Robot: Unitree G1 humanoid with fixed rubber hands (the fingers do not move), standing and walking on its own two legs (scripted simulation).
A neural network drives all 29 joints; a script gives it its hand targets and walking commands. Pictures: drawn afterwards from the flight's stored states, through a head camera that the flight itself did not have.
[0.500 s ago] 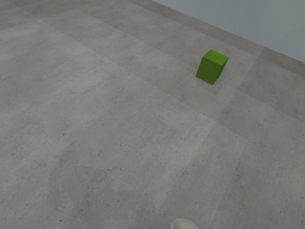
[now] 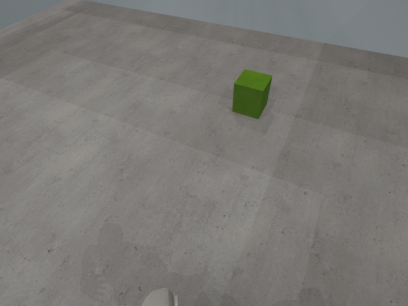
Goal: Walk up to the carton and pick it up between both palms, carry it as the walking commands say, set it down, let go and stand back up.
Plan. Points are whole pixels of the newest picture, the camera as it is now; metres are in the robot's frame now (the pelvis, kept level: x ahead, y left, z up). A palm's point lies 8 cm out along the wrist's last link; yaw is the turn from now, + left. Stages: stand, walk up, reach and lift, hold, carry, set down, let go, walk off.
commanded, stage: walk up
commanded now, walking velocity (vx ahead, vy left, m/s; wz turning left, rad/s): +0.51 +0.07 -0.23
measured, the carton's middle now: (251, 94) +1.58 -0.24 -0.65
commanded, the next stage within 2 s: none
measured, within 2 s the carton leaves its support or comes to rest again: neither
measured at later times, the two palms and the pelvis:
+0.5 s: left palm (111, 229) +0.32 +0.28 -0.15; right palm (325, 268) +0.23 -0.24 -0.11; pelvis +0.25 +0.03 +0.00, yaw -4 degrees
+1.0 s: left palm (157, 175) +0.47 +0.18 -0.11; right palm (329, 159) +0.55 -0.34 -0.13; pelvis +0.48 -0.08 +0.01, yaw -5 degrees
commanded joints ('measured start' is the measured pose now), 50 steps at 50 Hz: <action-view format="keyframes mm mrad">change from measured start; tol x32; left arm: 1 57 117 15 -43 -4 -20 10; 34 -257 33 10 -86 -14 64 -67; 39 221 319 83 58 29 18 9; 50 113 104 11 20 -6 -31 21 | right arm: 1 2 -69 -18 -38 1 18 15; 11 -251 -35 8 -103 14 -7 13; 16 353 -344 -79 89 -28 -33 -59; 50 -31 -38 -9 -5 3 24 29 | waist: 1 0 -160 45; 16 -163 235 -275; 36 -9 157 -11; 39 139 -471 -254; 50 21 -171 41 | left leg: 1 -56 26 -26 -82 100 -21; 14 445 -92 95 -622 126 -14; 16 881 446 -569 -758 255 121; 22 365 173 -143 -832 318 87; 35 362 195 -21 -888 115 88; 39 -143 -100 78 56 -378 20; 50 -108 9 -34 -135 111 -15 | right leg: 1 -16 -283 271 -285 -57 -84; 12 113 -236 174 -177 305 -67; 18 -472 -76 159 852 -246 36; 37 152 -83 -107 64 -22 65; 39 426 -446 535 -206 -425 -75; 50 101 -346 161 -281 92 -71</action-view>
